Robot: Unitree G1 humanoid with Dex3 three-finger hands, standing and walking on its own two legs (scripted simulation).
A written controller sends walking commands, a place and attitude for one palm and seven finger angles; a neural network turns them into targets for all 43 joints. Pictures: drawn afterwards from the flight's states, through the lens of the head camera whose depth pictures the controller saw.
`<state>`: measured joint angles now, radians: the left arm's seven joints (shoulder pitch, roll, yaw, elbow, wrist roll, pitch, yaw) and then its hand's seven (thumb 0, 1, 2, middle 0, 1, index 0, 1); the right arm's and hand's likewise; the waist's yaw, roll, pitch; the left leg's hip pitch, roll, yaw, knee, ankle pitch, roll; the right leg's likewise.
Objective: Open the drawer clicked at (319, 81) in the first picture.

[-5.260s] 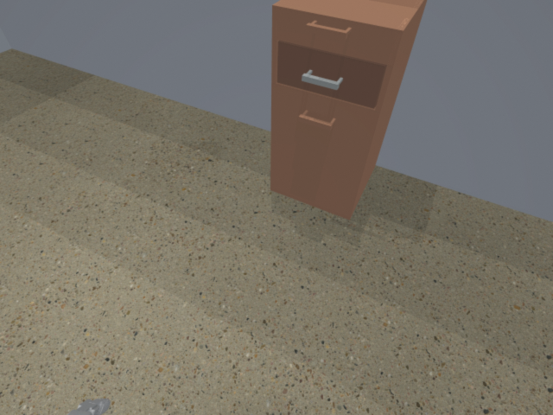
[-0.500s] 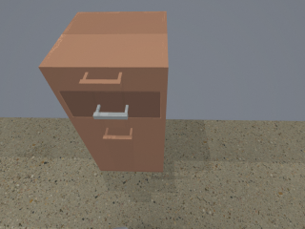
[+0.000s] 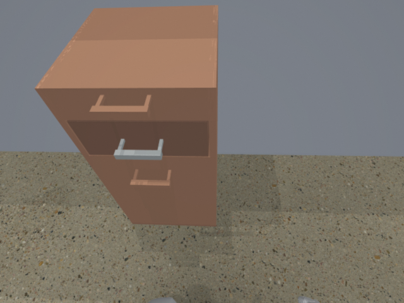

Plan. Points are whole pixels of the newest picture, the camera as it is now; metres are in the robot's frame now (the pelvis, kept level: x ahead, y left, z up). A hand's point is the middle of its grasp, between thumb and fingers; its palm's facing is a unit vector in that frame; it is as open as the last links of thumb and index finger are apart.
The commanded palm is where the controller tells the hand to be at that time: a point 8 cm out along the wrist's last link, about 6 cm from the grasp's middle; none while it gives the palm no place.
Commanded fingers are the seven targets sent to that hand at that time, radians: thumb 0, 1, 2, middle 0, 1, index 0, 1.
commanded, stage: come to a stop and stand still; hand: left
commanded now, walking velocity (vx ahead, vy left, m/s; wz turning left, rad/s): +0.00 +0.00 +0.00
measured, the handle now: (140, 148) +0.51 +0.23 -0.07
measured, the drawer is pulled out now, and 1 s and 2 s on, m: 0.00 0.00 0.00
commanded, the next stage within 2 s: look again from close up in 0.86 s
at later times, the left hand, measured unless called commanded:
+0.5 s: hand out of the picture -0.01 +0.16 -0.16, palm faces +0.08 -0.98 -0.20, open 7.3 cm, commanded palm none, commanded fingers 0.00 0.90 0.90 -0.20 -0.30 -0.20 -0.30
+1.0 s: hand out of the picture -0.06 +0.15 -0.16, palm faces +0.06 -0.99 -0.15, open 7.4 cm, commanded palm none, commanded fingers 0.00 0.90 0.90 -0.20 -0.30 -0.20 -0.30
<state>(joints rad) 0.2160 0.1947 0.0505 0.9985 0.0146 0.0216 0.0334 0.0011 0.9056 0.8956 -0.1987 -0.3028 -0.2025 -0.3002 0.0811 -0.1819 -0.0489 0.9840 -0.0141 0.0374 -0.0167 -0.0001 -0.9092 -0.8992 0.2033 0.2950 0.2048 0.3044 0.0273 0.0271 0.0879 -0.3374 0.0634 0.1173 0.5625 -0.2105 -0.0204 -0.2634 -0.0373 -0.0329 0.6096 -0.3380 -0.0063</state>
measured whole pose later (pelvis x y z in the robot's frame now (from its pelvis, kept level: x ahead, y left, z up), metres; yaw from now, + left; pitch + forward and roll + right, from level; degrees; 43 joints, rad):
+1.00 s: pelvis -0.03 +0.00 +0.02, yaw +1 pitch +1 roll -1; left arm 0.32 0.10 -0.01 1.16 0.01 -0.02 0.04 0.00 0.90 0.90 -0.20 -0.30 -0.20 -0.30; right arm 0.33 -0.11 0.01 1.14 -0.01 -0.01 -0.03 0.00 -0.91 -0.90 0.20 0.29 0.20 0.30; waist 0.01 0.01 0.02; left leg -0.18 0.04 0.05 0.45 -0.28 -0.01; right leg -0.24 0.01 -0.06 0.42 -0.19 -0.02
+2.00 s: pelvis -0.04 -0.01 -0.03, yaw -2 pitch +11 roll +3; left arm 0.44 0.31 -0.05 0.06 1.12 -0.10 0.46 0.00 0.61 0.77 -0.22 -0.49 -0.23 -0.49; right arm 0.04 -0.29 -0.07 0.50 -0.06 0.03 0.04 0.01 -0.91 -0.90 0.20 0.29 0.20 0.30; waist 0.09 -0.03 -0.13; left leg -0.56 0.03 0.11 0.79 -0.42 -0.01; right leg -0.70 -0.01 0.01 0.86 -0.36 -0.04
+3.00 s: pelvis -0.03 +0.02 +0.01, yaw +1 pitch +2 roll +0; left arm -0.04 0.42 -0.09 0.08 0.98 0.06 0.14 0.00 -0.47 0.31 -0.32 -1.18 -0.32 -1.18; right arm 0.10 -0.21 0.02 0.60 -0.01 0.09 -0.02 0.01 -0.91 -0.90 0.20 0.30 0.20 0.30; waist 0.10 0.06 -0.02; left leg -0.25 -0.01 0.05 0.52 -0.32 0.02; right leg -0.33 -0.04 -0.05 0.54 -0.25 0.00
